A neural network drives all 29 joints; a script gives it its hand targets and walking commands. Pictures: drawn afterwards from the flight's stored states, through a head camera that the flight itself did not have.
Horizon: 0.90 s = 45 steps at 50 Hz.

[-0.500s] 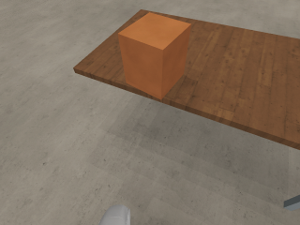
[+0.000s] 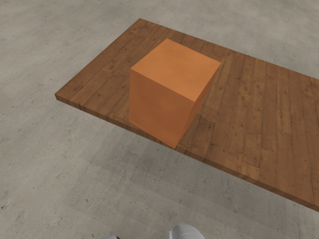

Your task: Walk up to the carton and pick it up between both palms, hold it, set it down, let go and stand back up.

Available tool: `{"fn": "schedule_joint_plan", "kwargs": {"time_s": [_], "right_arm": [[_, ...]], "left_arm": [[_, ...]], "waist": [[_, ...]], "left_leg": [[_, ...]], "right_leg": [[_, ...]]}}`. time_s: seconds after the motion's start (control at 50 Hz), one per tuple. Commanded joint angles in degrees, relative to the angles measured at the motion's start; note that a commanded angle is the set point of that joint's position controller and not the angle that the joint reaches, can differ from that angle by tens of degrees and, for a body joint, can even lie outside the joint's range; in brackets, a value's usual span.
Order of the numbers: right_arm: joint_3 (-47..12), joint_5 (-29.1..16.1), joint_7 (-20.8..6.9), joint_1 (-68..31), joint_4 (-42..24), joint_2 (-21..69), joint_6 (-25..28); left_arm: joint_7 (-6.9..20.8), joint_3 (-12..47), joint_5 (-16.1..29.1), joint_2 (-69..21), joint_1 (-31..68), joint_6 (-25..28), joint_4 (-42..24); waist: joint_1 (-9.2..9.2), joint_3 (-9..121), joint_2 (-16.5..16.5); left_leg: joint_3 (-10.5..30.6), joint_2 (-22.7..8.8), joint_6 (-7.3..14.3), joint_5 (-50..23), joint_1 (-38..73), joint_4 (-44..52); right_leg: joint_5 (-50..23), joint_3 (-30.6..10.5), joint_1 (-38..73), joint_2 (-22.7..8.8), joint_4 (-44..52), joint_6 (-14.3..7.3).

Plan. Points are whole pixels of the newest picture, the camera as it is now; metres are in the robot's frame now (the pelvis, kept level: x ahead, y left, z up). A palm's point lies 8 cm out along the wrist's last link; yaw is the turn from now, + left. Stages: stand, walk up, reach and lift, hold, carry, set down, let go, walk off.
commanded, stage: walk up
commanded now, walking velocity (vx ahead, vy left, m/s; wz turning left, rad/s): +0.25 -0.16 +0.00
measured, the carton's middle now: (170, 94) +0.55 -0.07 -0.01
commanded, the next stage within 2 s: none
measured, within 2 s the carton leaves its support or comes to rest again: neither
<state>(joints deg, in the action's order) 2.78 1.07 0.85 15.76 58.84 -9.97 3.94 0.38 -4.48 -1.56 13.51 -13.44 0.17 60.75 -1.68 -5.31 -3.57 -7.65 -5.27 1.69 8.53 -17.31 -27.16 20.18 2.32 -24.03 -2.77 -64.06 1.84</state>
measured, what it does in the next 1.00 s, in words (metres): steps on the spot: right foot, then left foot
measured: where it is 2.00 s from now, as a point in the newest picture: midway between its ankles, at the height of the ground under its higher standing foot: outside the picture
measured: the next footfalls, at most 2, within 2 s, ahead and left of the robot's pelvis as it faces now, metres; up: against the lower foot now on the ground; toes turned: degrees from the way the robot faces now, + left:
right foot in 0.30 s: +0.12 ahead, -0.20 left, +0.00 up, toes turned -6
left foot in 0.98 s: +0.05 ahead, +0.10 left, +0.00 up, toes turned +3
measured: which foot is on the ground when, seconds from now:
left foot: down 0.00-0.32, up 0.34-0.96, down 0.98-1.00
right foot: up 0.00-0.28, down 0.30-0.98, up 1.00-1.00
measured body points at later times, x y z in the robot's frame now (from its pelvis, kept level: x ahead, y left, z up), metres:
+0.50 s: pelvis +0.06 -0.10 +0.00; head +0.06 -0.15 +0.45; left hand +0.11 +0.12 -0.13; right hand +0.06 -0.33 -0.18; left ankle +0.06 +0.05 -0.71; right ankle +0.08 -0.19 -0.74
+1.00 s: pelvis +0.03 -0.03 -0.01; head +0.02 -0.03 +0.44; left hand -0.01 +0.23 -0.16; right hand +0.12 -0.27 -0.15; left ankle +0.01 +0.10 -0.74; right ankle +0.08 -0.19 -0.74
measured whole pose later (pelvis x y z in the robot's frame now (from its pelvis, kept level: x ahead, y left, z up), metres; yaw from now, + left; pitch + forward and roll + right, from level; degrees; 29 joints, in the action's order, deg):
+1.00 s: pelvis +0.03 -0.03 -0.01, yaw +0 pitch +0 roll +1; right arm 3.0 1.5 -0.1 10.2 57.6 -10.8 -0.7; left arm -1.6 -4.7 -1.5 13.1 -20.2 -1.6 61.0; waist 4.5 0.7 -1.6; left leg -3.0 -1.4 -1.3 15.8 -11.2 -27.0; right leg 16.3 2.6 -20.9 -6.4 -33.3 1.5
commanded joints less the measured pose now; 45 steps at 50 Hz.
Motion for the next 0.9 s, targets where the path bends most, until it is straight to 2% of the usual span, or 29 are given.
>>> {"fn": "schedule_joint_plan", "kwargs": {"time_s": [0.0, 0.06, 0.08, 0.16, 0.2, 0.22, 0.24, 0.26, 0.28, 0.3, 0.32, 0.36, 0.38, 0.4, 0.44, 0.5, 0.52, 0.54, 0.56, 0.58, 0.6, 0.66, 0.72, 0.74, 0.78, 0.8, 0.84, 0.86, 0.88], "right_arm": [[1.2, 0.4, 0.1, 4.8, -1.2, -7.7, 0.8], [1.6, 0.8, 0.2, 5.8, -1.3, -9.4, 0.1], [1.7, 0.9, 0.2, 6.1, -1.3, -9.9, -0.1], [2.0, 1.4, 0.0, 7.1, -0.8, -11.3, -0.8], [1.8, 1.0, -0.2, 7.2, 0.2, -10.4, -1.5], [1.8, 0.7, -0.1, 7.2, 1.3, -10.3, -2.1], [1.8, 0.6, 0.0, 6.8, 2.0, -9.9, -2.7], [1.3, 0.5, 0.1, 7.1, 2.8, -7.9, -3.0], [-0.3, 0.1, 0.3, 6.6, 2.3, -3.2, -2.9], [-1.0, -0.8, 0.5, 7.9, 1.2, 0.2, -3.5], [-0.6, -0.8, 1.1, 9.5, 1.6, -1.0, -4.8], [-0.7, -1.0, 0.7, 9.4, 3.8, -2.8, -6.3], [-0.6, -0.7, 0.5, 9.5, 4.9, -3.2, -6.5], [-0.4, -0.4, 0.5, 8.7, 5.0, -3.6, -6.7], [-0.6, -0.1, 0.6, 7.8, 5.1, -3.6, -6.8], [-0.3, -0.1, 1.2, 5.3, 5.2, -4.7, -7.1], [0.3, 0.2, 1.5, 3.7, 4.8, -6.4, -7.4], [1.4, 0.9, 1.5, 2.1, 4.2, -9.1, -7.9], [2.2, 1.3, 1.1, 0.4, 3.1, -10.4, -8.3], [2.4, 1.3, 0.9, -0.6, 2.3, -9.7, -8.5], [2.5, 1.3, 0.6, -1.4, 1.8, -8.8, -8.5], [2.8, 1.5, -0.3, -3.0, -0.4, -7.1, -8.3], [2.3, 1.3, -0.9, -3.8, -2.0, -5.8, -8.2], [2.1, 1.2, -1.1, -3.9, -2.4, -5.4, -8.2], [1.8, 0.9, -1.9, -3.9, -3.1, -4.9, -7.9], [1.7, 0.7, -2.1, -4.6, -3.7, -4.7, -7.7], [1.6, 0.2, -2.2, -5.1, -4.1, -4.6, -7.2], [1.6, -0.1, -2.0, -4.0, -3.7, -4.5, -6.8], [1.6, -0.3, -1.7, -1.2, -2.6, -4.3, -6.4]], "left_arm": [[0.6, 0.2, -0.4, -0.5, -7.7, -1.9, 0.1], [1.2, 0.4, -0.2, 0.5, -1.8, -2.3, -1.9], [1.4, 0.6, -0.1, 0.7, 0.0, -2.2, -2.6], [1.6, 1.0, 0.3, 0.7, 2.8, -1.1, -3.4], [1.3, 1.5, 0.5, -0.4, 1.0, 0.1, -3.7], [1.0, 1.5, 0.6, -0.2, -0.9, 0.9, -3.7], [0.6, 1.2, 0.6, 0.7, -3.9, 1.6, -2.7], [0.1, 0.9, 0.6, 1.8, -7.5, 2.1, -1.4], [-0.6, 1.2, 0.2, 4.1, -9.1, 2.7, -1.2], [-1.3, 1.7, 0.7, 7.3, -6.8, 3.2, -1.8], [-1.6, 2.2, 1.1, 7.9, -4.5, 3.0, -1.4], [-1.5, 3.4, 1.3, 3.4, 2.0, 2.7, -3.8], [-1.6, 3.4, 1.2, 2.8, 2.4, 2.6, -4.4], [-1.8, 3.7, 1.3, 1.9, 1.4, 2.5, -4.5], [-2.0, 3.8, 1.3, 1.0, 0.4, 2.5, -4.0], [-2.4, 3.5, 0.8, 2.1, -0.1, 2.5, -4.8], [-2.6, 2.6, 0.5, 4.1, -1.2, 2.4, -5.3], [-3.3, 1.2, 0.0, 7.3, -4.4, 2.0, -5.1], [-4.2, 0.0, 0.1, 9.4, -8.5, 1.5, -3.9], [-4.6, -0.1, 0.4, 9.1, -10.0, 1.3, -3.5], [-4.8, -0.3, 0.4, 8.7, -10.0, 1.1, -3.4], [-4.9, -0.7, 0.2, 6.9, -8.2, 0.9, -3.5], [-4.5, -0.7, -0.2, 5.9, -7.4, 0.8, -3.6], [-4.3, -0.7, -0.4, 5.9, -7.3, 0.8, -3.7], [-3.6, -1.2, -0.8, 6.9, -7.7, 0.6, -3.3], [-3.3, -1.4, -0.9, 7.3, -7.4, 0.4, -3.3], [-2.7, -1.7, -1.1, 8.5, -7.2, 0.0, -3.1], [-2.4, -2.0, -1.3, 9.3, -6.4, -0.3, -3.3], [-2.1, -2.4, -1.3, 10.1, -4.8, -0.7, -3.6]], "waist": [[1.79, 6.9, 16.0], [0.60, 3.8, 16.7], [0.20, 2.7, 17.1], [-0.92, 3.0, 17.9], [0.07, 4.8, 20.5], [1.32, 5.5, 19.7], [3.01, 5.8, 16.1], [4.53, 5.3, 9.0], [4.82, 2.0, -3.5], [1.69, -0.1, -13.3], [0.31, 0.4, -17.0], [-2.04, -0.6, -12.7], [-1.65, 1.2, -11.6], [-1.08, 2.2, -11.7], [-1.02, 4.2, -9.8], [0.21, 5.7, -6.4], [1.57, 5.3, -5.0], [3.75, 4.8, -2.5], [5.10, 5.2, -0.2], [5.37, 5.8, 0.3], [5.29, 5.9, -0.1], [4.67, 6.8, -2.7], [4.34, 7.9, -5.9], [4.36, 8.2, -6.8], [4.79, 8.7, -10.5], [5.03, 7.6, -11.9], [5.40, 6.1, -12.6], [4.94, 6.0, -12.6], [3.69, 5.9, -12.4]], "left_leg": [[14.3, -14.5, 4.8, -11.5, 5.5, 14.1], [15.0, -14.6, 5.0, 7.6, 3.3, 18.1], [15.2, -14.7, 5.2, 11.5, 2.6, 19.0], [12.4, -13.6, 4.9, 14.8, 1.0, 19.0], [9.8, -10.6, 4.6, 16.5, 0.0, 16.9], [7.8, -8.5, 4.1, 17.9, -1.3, 14.1], [6.0, -6.4, 3.1, 20.1, -3.7, 10.0], [3.9, -3.5, 1.9, 21.9, -6.8, 3.2], [2.8, -0.5, -0.9, 14.6, -8.4, -5.2], [3.2, 3.2, -2.8, 22.5, -9.5, -11.3], [6.3, 1.0, -2.0, 24.6, -1.5, -13.7], [6.8, 0.9, -1.4, 20.8, -3.1, -15.8], [6.6, 1.3, -1.5, 18.2, -3.1, -16.5], [6.9, 1.5, -1.5, 16.1, -1.4, -16.7], [7.3, 1.7, -1.9, 14.0, 0.2, -17.5], [7.8, 1.8, -2.4, 15.2, -0.6, -16.6], [7.8, 1.8, -2.9, 16.2, -3.5, -18.0], [7.8, 1.5, -3.8, 17.9, -9.5, -22.6], [9.2, 0.9, -4.6, 19.4, -13.8, -27.6], [10.6, 0.9, -5.1, 19.3, -14.6, -30.9], [11.4, 1.2, -5.3, 18.6, -15.1, -33.5], [12.6, 2.3, -5.6, 15.0, -15.6, -36.5], [10.9, 3.2, -6.0, 13.2, -14.3, -32.2], [10.1, 3.2, -6.1, 13.3, -13.3, -29.7], [7.2, 3.1, -6.2, 14.8, -11.5, -23.9], [6.4, 3.1, -6.0, 15.4, -9.9, -20.3], [4.7, 3.6, -5.2, 16.4, -4.4, -12.5], [3.3, 4.3, -4.5, 16.2, -0.1, -8.5], [1.9, 5.2, -3.8, 14.4, 5.0, -3.7]], "right_leg": [[-3.2, -2.1, -1.7, -2.5, 3.9, 0.8], [-4.7, -1.7, -4.2, -3.6, 10.7, 1.6], [-4.7, -1.3, -4.5, -3.8, 13.6, 1.7], [-3.9, 1.9, 1.4, -3.0, 24.5, 1.8], [-0.9, 4.7, 7.7, -0.9, 28.5, 1.7], [-3.3, 5.8, 12.1, 0.0, 32.3, 1.5], [-6.3, 6.5, 17.1, 1.0, 35.9, 1.6], [-7.7, 4.2, 21.6, 0.0, 39.8, 1.9], [-15.1, -8.3, 19.7, -10.4, 51.7, 1.7], [-37.5, -18.3, 13.8, -19.6, 52.6, -0.4], [-36.0, -17.3, 4.7, -20.1, 52.3, -5.1], [-30.4, -9.4, 7.8, -13.7, 50.7, -5.2], [-28.3, -7.5, 9.2, -11.8, 50.3, -5.0], [-28.1, -7.8, 8.8, -11.3, 50.0, -5.4], [-28.7, -7.6, 9.9, -11.2, 49.5, -7.1], [-26.8, -10.8, 12.3, -14.3, 48.6, -9.6], [-26.8, -14.2, 14.1, -17.1, 48.4, -10.9], [-28.9, -19.4, 18.0, -22.0, 48.0, -12.7], [-30.1, -23.8, 20.4, -26.0, 47.9, -14.3], [-30.4, -24.8, 19.9, -26.8, 47.9, -14.9], [-29.6, -24.1, 19.1, -26.1, 47.9, -14.9], [-24.6, -19.5, 17.8, -21.9, 48.1, -12.7], [-17.1, -16.2, 17.5, -18.4, 49.0, -10.9], [-11.7, -15.3, 16.7, -17.5, 49.9, -10.4], [7.3, -15.5, 15.3, -16.0, 53.4, -9.3], [9.7, -15.4, 13.5, -15.6, 54.5, -9.1], [8.3, -13.9, 9.8, -15.0, 54.6, -8.5], [6.4, -12.5, 7.2, -14.5, 54.1, -8.1], [5.3, -10.9, 4.5, -13.6, 53.1, -7.4]]}}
